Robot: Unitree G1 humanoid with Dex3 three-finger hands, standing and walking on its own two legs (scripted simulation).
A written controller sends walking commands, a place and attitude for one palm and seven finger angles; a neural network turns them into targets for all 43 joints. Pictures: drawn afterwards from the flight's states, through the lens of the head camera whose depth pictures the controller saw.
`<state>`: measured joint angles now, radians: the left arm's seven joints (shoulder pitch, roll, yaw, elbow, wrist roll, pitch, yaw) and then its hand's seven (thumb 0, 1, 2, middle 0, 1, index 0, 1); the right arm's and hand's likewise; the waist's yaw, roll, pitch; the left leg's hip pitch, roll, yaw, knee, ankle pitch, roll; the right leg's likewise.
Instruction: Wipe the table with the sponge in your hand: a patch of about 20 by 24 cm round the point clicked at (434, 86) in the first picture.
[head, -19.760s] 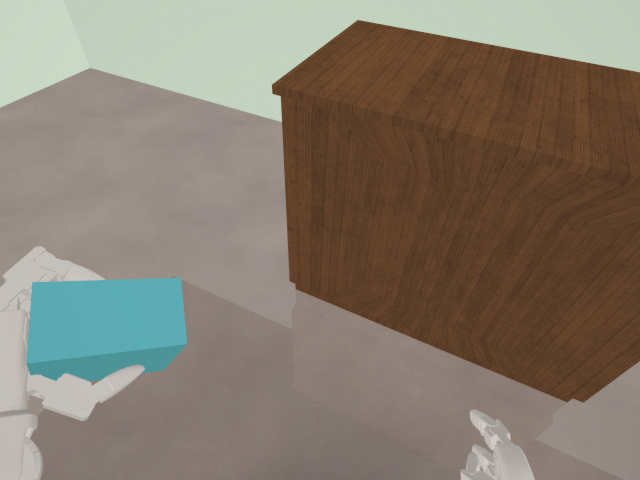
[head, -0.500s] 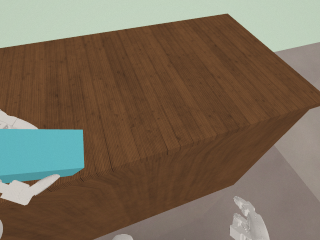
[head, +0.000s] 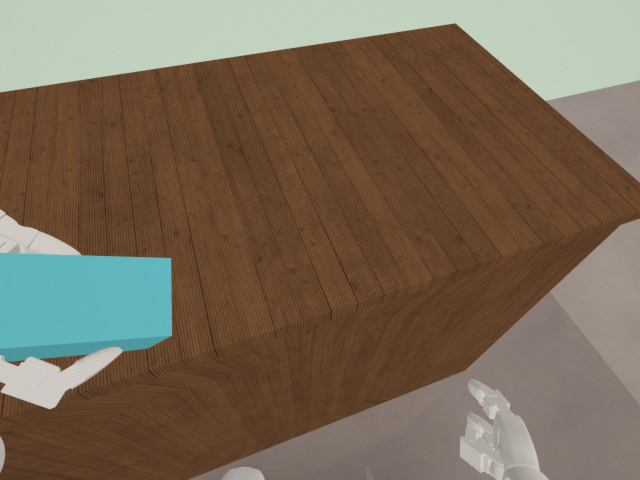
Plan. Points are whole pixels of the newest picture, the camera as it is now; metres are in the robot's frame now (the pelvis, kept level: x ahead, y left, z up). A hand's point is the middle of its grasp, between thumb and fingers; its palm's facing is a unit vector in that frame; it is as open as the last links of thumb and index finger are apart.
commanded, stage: shuffle to correct the standing spot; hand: left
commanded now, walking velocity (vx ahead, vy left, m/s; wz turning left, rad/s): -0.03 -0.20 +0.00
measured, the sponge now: (110, 309) +0.24 +0.20 +0.16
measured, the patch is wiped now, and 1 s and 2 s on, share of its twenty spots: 0.00 0.00 0.00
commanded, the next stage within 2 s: come to a stop and stand still in 0.04 s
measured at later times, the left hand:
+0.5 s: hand (34, 330) +0.20 +0.24 +0.18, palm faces +0.32 -0.88 -0.33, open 10.7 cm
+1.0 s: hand out of the picture +0.19 +0.29 +0.18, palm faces +0.39 -0.86 -0.33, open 10.7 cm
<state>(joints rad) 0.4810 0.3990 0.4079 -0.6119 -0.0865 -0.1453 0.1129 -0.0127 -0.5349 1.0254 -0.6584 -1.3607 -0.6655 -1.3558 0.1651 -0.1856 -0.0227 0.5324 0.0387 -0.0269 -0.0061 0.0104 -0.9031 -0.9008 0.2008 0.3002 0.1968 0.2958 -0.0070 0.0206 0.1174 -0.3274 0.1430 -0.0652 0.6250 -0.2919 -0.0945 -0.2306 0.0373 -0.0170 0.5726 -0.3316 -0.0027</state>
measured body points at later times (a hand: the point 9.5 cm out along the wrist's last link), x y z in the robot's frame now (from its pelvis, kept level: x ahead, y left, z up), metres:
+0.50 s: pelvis -0.03 +0.02 +0.00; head -0.01 +0.04 +0.45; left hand +0.18 +0.29 +0.20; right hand +0.14 -0.22 -0.06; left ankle +0.03 +0.14 -0.72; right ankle +0.01 -0.11 -0.73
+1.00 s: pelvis -0.03 +0.05 +0.01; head -0.02 +0.08 +0.46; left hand +0.17 +0.34 +0.19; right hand +0.12 -0.17 -0.06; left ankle +0.03 +0.14 -0.73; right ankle +0.01 -0.10 -0.73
